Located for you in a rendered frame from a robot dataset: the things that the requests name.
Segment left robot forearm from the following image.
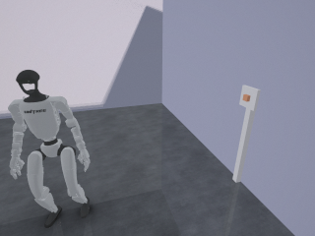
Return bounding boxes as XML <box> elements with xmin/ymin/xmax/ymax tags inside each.
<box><xmin>71</xmin><ymin>118</ymin><xmax>86</xmax><ymax>150</ymax></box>

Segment left robot hand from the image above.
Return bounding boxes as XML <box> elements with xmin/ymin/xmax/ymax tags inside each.
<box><xmin>77</xmin><ymin>149</ymin><xmax>91</xmax><ymax>172</ymax></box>

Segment right robot forearm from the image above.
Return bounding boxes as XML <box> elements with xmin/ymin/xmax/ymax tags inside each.
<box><xmin>11</xmin><ymin>125</ymin><xmax>25</xmax><ymax>157</ymax></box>

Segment button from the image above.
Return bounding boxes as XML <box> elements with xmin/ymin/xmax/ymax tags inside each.
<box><xmin>242</xmin><ymin>94</ymin><xmax>251</xmax><ymax>102</ymax></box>

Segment robot head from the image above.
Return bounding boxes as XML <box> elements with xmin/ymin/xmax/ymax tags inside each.
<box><xmin>16</xmin><ymin>70</ymin><xmax>49</xmax><ymax>103</ymax></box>

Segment right robot hand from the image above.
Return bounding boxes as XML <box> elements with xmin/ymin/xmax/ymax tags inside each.
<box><xmin>9</xmin><ymin>156</ymin><xmax>25</xmax><ymax>180</ymax></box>

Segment robot left upper arm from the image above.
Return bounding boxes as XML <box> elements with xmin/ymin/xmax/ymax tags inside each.
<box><xmin>50</xmin><ymin>96</ymin><xmax>76</xmax><ymax>128</ymax></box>

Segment left robot foot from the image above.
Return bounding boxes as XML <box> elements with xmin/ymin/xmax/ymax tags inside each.
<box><xmin>80</xmin><ymin>197</ymin><xmax>90</xmax><ymax>218</ymax></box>

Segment panel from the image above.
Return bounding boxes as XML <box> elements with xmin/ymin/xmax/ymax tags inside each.
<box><xmin>232</xmin><ymin>85</ymin><xmax>261</xmax><ymax>183</ymax></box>

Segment robot right upper arm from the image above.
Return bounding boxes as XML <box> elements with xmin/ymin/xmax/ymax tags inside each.
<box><xmin>8</xmin><ymin>99</ymin><xmax>28</xmax><ymax>133</ymax></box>

